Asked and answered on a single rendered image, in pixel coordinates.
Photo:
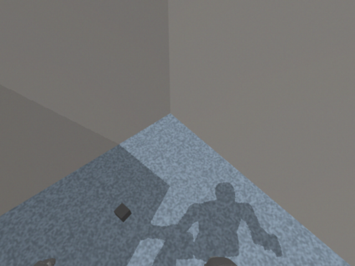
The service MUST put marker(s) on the cube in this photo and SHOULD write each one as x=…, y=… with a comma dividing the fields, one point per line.
x=122, y=212

